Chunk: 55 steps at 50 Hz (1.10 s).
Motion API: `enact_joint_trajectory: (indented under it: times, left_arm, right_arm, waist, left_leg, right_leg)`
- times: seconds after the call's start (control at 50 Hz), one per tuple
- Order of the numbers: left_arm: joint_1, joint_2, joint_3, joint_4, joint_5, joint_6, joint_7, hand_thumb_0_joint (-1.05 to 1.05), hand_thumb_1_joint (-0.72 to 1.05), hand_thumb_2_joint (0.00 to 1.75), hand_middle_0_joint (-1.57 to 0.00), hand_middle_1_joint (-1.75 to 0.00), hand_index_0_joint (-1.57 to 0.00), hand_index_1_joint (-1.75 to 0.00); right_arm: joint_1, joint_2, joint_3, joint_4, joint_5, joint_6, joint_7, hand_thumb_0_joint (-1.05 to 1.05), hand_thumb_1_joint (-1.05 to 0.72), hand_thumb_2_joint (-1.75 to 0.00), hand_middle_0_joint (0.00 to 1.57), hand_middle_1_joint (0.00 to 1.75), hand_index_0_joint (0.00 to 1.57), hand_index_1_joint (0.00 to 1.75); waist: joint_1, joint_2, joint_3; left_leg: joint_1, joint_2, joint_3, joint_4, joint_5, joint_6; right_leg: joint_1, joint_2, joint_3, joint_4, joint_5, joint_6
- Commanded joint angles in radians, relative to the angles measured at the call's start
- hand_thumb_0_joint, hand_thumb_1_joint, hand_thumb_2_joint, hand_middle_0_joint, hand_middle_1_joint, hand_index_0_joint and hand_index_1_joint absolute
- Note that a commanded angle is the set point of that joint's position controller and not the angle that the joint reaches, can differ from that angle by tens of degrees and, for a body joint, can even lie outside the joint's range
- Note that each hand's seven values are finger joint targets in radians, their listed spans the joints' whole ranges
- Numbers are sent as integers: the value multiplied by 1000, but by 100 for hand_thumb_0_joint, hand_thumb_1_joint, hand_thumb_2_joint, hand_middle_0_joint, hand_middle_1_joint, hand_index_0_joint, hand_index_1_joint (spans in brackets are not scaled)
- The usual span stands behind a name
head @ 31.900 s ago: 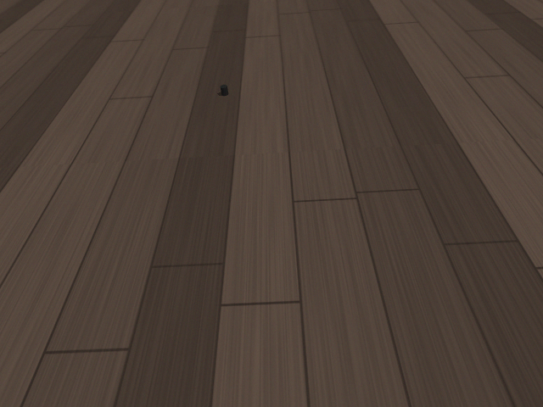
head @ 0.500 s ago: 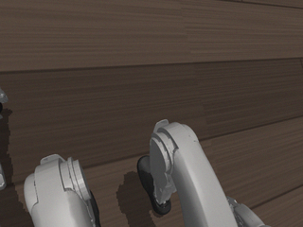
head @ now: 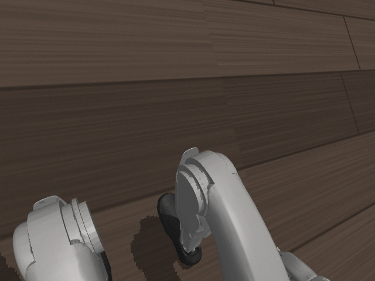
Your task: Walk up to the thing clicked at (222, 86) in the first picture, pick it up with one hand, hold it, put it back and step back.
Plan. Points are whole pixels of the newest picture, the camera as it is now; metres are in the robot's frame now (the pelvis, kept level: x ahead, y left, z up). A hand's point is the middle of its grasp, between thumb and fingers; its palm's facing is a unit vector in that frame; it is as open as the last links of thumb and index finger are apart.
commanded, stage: rest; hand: left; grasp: from above
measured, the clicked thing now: out of the picture +0.46 +0.33 -0.25
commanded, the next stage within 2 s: open in 0.70 s
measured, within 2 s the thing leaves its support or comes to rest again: rests again in 0.50 s
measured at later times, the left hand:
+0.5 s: hand out of the picture +0.44 +0.32 -0.25, palm faces -0.45 -0.18 -0.88, open 6.1 cm
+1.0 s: hand out of the picture +0.45 +0.32 -0.25, palm faces -0.43 -0.16 -0.89, open 7.1 cm
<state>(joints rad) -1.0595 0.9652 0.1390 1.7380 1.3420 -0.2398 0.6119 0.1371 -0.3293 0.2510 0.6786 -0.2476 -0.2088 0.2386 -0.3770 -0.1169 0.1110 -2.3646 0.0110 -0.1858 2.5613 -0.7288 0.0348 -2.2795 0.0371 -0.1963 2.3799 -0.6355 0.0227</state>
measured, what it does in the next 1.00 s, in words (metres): stands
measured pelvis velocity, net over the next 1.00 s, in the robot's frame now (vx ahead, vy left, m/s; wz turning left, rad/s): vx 0.00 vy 0.00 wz -0.03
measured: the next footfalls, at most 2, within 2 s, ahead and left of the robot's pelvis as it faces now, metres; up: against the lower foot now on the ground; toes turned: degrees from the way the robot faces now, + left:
none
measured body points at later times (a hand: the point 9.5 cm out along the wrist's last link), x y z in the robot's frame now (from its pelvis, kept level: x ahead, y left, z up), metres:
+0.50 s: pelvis +0.00 +0.00 +0.00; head +0.28 +0.12 +0.33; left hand +0.46 +0.32 -0.20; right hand +0.05 -0.26 -0.05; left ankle +0.06 +0.11 -0.27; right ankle +0.12 -0.11 -0.27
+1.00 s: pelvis +0.00 +0.00 +0.00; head +0.28 +0.13 +0.33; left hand +0.47 +0.33 -0.20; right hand +0.05 -0.25 -0.05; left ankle +0.06 +0.11 -0.27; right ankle +0.12 -0.11 -0.27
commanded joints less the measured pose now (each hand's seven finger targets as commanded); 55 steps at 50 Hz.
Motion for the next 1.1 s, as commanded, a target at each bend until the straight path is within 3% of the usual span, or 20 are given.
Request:
enact_joint_trajectory:
  times: [0.0, 0.02, 0.04, 0.06, 0.08, 0.1, 0.12, 0.14, 0.16, 0.2, 0.28, 0.34, 0.46, 0.6, 0.7, 0.78, 0.82, 0.9, 0.96, 1.08]
  left_arm:
    - [-270, 216, -1, -94, -23, 12, 59, 0, 79, 41, -106, -53, -111, -47]
    - [-295, 193, -26, -101, -23, 14, 56, 0, 79, 41, -106, -53, -111, -47]
    - [-271, 258, 25, -94, -26, 19, 64, 0, 77, 41, -105, -53, -110, -48]
    - [-283, 209, -16, -93, -31, 21, 56, 0, 77, 40, -105, -53, -110, -47]
    - [-264, 238, 12, -105, -48, 21, 60, 0, 75, 39, -104, -51, -109, -45]
    - [-265, 208, -13, -65, -46, 28, 56, 0, 77, 41, -105, -53, -110, -47]
    - [-246, 248, 21, -79, -55, 26, 54, 0, 77, 39, -105, -52, -110, -46]
    - [-265, 219, -19, -76, -54, 25, 46, 0, 75, 40, -104, -52, -109, -47]
    - [-236, 277, 34, -64, -66, 27, 49, 0, 74, 41, -104, -52, -109, -47]
    - [-245, 225, -7, -79, -76, 19, 32, 0, 73, 39, -104, -51, -109, -46]
    - [-243, 301, 32, -118, -73, 6, 31, 0, 74, 40, -104, -51, -109, -47]
    - [-254, 264, -7, -97, -67, -3, 30, 0, 77, 43, -106, -54, -110, -49]
    - [-260, 299, -1, -122, -55, -25, 45, 0, 78, 44, -107, -53, -111, -48]
    - [-252, 248, -37, -50, -35, -15, 62, 0, 86, 47, -112, -57, -117, -52]
    - [-290, 303, -15, -86, -40, -6, 75, 0, 84, 47, -111, -56, -115, -52]
    - [-263, 285, -23, -33, -44, 6, 69, 0, 86, 45, -110, -58, -116, -53]
    - [-300, 323, 0, -85, -50, 6, 69, 0, 70, 40, -94, -56, -100, -50]
    - [-257, 287, -30, -42, -52, 14, 54, 0, 38, 32, -64, -54, -69, -49]
    - [-267, 302, -14, -52, -67, 12, 44, 0, 14, 41, -57, -59, -62, -55]
    - [-268, 314, -29, -88, -76, -1, 27, 0, -2, 55, -47, -68, -50, -65]
  right_arm:
    - [159, -331, -95, -12, 5, -13, 3, 0, -91, -90, 20, 30, 20, 30]
    - [154, -329, -86, -12, 2, -20, 9, 0, -91, -90, 20, 30, 20, 30]
    - [175, -346, -94, -2, 0, -17, 8, 0, -91, -90, 20, 30, 20, 30]
    - [160, -335, -85, -20, 8, -23, 12, 0, -91, -90, 20, 30, 20, 30]
    - [174, -340, -88, -11, 8, -22, 10, 0, -91, -90, 20, 30, 20, 30]
    - [168, -335, -84, -12, 7, -30, 14, 0, -91, -90, 20, 30, 20, 30]
    - [184, -345, -89, -5, 4, -29, 13, 0, -91, -90, 20, 30, 20, 30]
    - [168, -336, -76, -14, 11, -32, 16, 0, -91, -90, 20, 30, 20, 30]
    - [190, -343, -79, 1, 7, -28, 13, 0, -91, -90, 20, 30, 20, 30]
    - [171, -329, -76, -20, 13, -30, 13, 0, -91, -90, 20, 30, 20, 30]
    - [185, -340, -72, -5, 13, -21, 4, 0, -91, -90, 20, 30, 20, 30]
    - [180, -339, -63, -4, 10, -21, 7, 0, -91, -90, 20, 30, 20, 30]
    - [165, -354, -58, -9, 9, -18, 0, 0, -91, -90, 20, 30, 20, 30]
    - [147, -362, -52, -19, 0, -32, 11, 0, -91, -90, 20, 30, 20, 30]
    - [144, -373, -45, -23, 6, -38, 13, 0, -91, -90, 20, 30, 20, 30]
    - [145, -368, -34, -25, 1, -45, 19, 0, -91, -90, 20, 30, 20, 30]
    - [145, -374, -37, -29, 7, -47, 15, 0, -90, -90, 20, 30, 20, 30]
    - [141, -364, -24, -33, 5, -50, 22, 0, -90, -90, 20, 30, 20, 30]
    - [161, -364, -26, -32, 8, -52, 21, 0, -90, -90, 20, 30, 20, 30]
    - [144, -370, -20, -35, 11, -46, 16, 0, -90, -90, 20, 30, 20, 30]
  waist:
    - [-33, 557, -599]
    - [-47, 546, -599]
    - [-44, 528, -620]
    - [-48, 513, -597]
    - [-33, 515, -635]
    - [-44, 505, -601]
    - [-41, 494, -615]
    - [-41, 499, -618]
    - [-37, 469, -627]
    - [-33, 483, -614]
    - [-28, 504, -672]
    - [-60, 486, -634]
    - [-47, 517, -615]
    - [-74, 523, -550]
    - [-61, 535, -583]
    - [-77, 519, -520]
    - [-64, 546, -562]
    - [-78, 501, -543]
    - [-75, 505, -541]
    - [-67, 516, -569]
  left_leg:
    - [517, 17, 29, -304, 221, -35]
    - [509, 18, 33, -291, 220, -29]
    - [512, 19, 33, -287, 246, -27]
    - [480, 15, 37, -280, 225, -22]
    - [503, 16, 41, -285, 254, -21]
    - [485, 16, 41, -276, 224, -20]
    - [492, 18, 40, -277, 253, -19]
    - [470, 17, 45, -270, 239, -16]
    - [470, 17, 40, -266, 251, -14]
    - [458, 16, 43, -276, 232, -15]
    - [504, 19, 36, -275, 267, -18]
    - [484, 21, 40, -255, 268, -14]
    - [492, 23, 30, -274, 242, -21]
    - [515, 32, -1, -291, 229, -34]
    - [525, 33, -1, -289, 247, -32]
    - [487, 33, -2, -297, 202, -31]
    - [513, 34, -9, -305, 201, -33]
    - [484, 35, -4, -280, 227, -27]
    - [480, 32, 3, -280, 224, -24]
    - [498, 36, -6, -281, 233, -28]
  right_leg:
    - [307, 42, -70, -163, 225, -53]
    - [315, 45, -68, -168, 233, -51]
    - [349, 47, -70, -177, 256, -47]
    - [347, 48, -62, -175, 244, -48]
    - [380, 50, -64, -191, 261, -46]
    - [355, 47, -62, -184, 241, -46]
    - [383, 49, -65, -197, 261, -42]
    - [393, 54, -58, -197, 253, -45]
    - [412, 49, -63, -202, 265, -41]
    - [412, 50, -56, -203, 241, -46]
    - [457, 52, -60, -204, 272, -46]
    - [454, 57, -62, -205, 285, -41]
    - [425, 59, -70, -209, 253, -46]
    - [358, 55, -92, -180, 245, -45]
    - [385, 59, -87, -188, 259, -45]
    - [364, 58, -90, -190, 224, -43]
    - [360, 53, -91, -192, 218, -45]
    - [397, 59, -86, -191, 252, -40]
    - [395, 54, -82, -200, 245, -39]
    - [404, 60, -88, -198, 248, -41]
